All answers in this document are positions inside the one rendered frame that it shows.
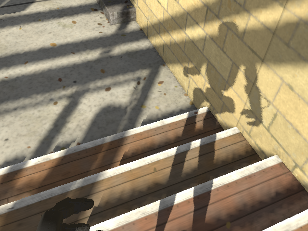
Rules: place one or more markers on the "robot left hand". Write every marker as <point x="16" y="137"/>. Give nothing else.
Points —
<point x="53" y="219"/>

